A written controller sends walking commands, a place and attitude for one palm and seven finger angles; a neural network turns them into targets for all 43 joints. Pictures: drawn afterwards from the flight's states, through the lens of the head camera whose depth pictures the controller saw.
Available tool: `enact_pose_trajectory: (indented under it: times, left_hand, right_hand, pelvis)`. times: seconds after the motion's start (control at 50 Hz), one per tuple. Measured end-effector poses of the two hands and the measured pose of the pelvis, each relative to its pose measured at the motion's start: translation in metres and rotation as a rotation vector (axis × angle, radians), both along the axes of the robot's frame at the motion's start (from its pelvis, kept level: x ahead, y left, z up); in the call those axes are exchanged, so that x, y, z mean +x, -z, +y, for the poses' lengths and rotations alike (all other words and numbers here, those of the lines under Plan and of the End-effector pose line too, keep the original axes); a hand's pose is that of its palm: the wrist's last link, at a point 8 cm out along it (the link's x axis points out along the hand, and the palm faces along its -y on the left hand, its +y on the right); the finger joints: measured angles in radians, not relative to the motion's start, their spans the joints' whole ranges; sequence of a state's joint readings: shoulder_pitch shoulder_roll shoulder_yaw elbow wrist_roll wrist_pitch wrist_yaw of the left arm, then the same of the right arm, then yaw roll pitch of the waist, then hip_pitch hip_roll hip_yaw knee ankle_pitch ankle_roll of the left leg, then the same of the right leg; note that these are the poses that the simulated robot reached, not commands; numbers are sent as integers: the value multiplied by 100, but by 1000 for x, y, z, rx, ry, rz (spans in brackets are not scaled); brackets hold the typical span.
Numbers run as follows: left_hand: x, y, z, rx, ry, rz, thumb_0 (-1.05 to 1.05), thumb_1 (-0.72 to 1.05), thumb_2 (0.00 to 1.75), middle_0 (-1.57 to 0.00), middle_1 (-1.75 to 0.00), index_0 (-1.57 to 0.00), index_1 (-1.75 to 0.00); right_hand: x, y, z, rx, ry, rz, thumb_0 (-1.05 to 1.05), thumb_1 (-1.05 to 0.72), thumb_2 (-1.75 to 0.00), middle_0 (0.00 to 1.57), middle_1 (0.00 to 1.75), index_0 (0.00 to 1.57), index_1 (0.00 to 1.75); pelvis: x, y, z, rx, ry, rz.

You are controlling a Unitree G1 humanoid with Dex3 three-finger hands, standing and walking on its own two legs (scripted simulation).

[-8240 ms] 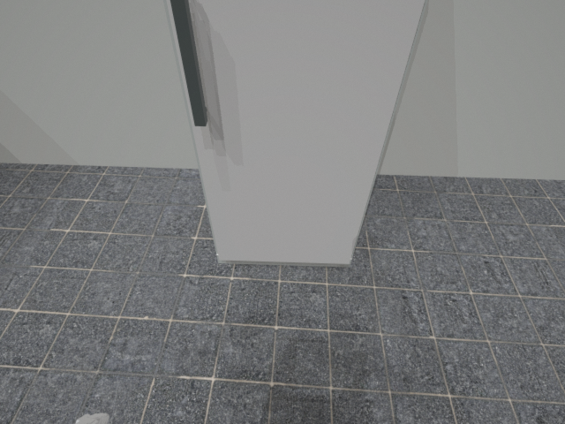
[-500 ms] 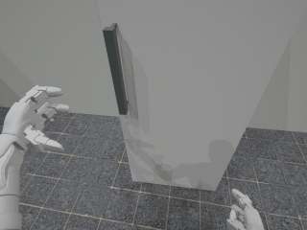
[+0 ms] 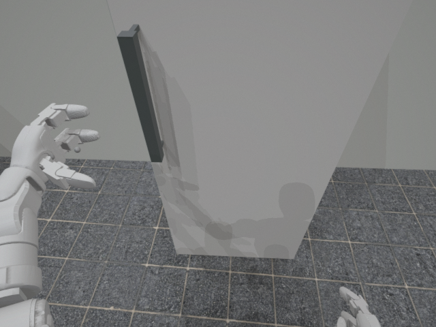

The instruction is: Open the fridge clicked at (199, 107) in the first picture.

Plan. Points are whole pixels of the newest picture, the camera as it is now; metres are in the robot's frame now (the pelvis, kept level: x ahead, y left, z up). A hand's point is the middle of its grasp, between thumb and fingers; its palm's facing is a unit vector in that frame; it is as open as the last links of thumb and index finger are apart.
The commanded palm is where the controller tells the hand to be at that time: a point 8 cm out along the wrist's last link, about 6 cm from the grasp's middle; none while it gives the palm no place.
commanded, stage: move the hooked fingers beside the handle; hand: left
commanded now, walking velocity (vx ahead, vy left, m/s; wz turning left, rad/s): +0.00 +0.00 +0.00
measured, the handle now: (147, 102) +0.53 +0.19 +0.15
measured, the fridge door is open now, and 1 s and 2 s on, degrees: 0 0 0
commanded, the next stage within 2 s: feel for the door with the fingertips in 1.72 s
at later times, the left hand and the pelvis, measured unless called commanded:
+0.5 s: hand (95, 130) +0.40 +0.25 +0.18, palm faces +0.04 -1.00 +0.00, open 14.0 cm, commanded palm +0.38 +0.30 +0.17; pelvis +0.00 +0.00 +0.00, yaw +0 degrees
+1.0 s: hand (109, 113) +0.46 +0.25 +0.17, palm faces +0.02 -1.00 +0.02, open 14.0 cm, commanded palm +0.43 +0.30 +0.17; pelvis +0.00 +0.01 -0.01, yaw -1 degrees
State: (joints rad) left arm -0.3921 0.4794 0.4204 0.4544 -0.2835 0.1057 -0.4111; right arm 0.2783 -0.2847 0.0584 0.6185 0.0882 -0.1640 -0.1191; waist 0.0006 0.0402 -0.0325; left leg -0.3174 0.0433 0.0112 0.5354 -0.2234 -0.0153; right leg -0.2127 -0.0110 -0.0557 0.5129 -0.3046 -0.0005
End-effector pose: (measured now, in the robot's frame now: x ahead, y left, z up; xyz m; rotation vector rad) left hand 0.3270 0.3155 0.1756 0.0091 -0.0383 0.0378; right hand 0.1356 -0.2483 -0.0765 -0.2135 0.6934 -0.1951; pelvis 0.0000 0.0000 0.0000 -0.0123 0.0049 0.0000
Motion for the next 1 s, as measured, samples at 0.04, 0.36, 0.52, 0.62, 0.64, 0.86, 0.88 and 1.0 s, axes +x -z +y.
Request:
enact_pose_trajectory:
  times: [0.04, 0.36, 0.52, 0.62, 0.64, 0.86, 0.88, 1.0]
  left_hand:
    - [3, -1, -2, 6, -1, -4, -2, -50, 30, -30, -120, -30, -120]
    - [30, -1, -12, -10, -9, 17, -2, -50, 30, -30, -120, -30, -120]
    - [50, -3, -15, -15, 4, 17, -2, -50, 30, -30, -120, -30, -120]
    - [64, 0, -15, -25, 7, 27, -2, -50, 30, -30, -120, -30, -120]
    - [66, 0, -14, -25, 6, 30, -2, -50, 30, -30, -120, -30, -120]
    - [93, 2, -17, -29, 24, 23, -2, -50, 30, -30, -120, -30, -120]
    - [95, 3, -17, -29, 23, 30, -2, -50, 30, -30, -120, -30, -120]
    - [111, 5, -16, -29, 18, 25, -2, -50, 30, -30, -120, -30, -120]
  right_hand:
    - [0, 1, 0, 2, 2, 3, 1, -90, -90, 21, 30, 20, 30]
    - [4, 5, 3, 16, 2, 33, 1, -90, -90, 21, 30, 21, 30]
    - [-14, 12, -8, -6, 32, 98, 1, -90, -90, 21, 30, 21, 30]
    - [-33, 16, -15, -18, 67, 152, 1, -90, -90, 21, 30, 21, 30]
    - [-37, 17, -16, -20, 74, 164, 1, -90, -90, 21, 30, 21, 30]
    - [-80, 26, -20, -32, 136, 293, 1, -90, -90, 21, 30, 20, 30]
    - [-83, 27, -20, -33, 141, 301, 1, -90, -90, 21, 30, 20, 30]
    - [-98, 29, -17, -33, 165, 346, 1, -90, -90, 21, 30, 21, 30]
  pelvis:
    - [1, 0, 0, 0, 0, 2]
    - [4, 1, -1, 0, -2, 20]
    - [3, 3, -2, -3, -3, 37]
    - [3, 4, -1, -3, 4, 52]
    - [2, 4, -1, -4, 5, 56]
    - [3, 6, 4, -8, 14, 89]
    - [3, 7, 4, -9, 14, 92]
    - [3, 8, 7, -11, 23, 116]
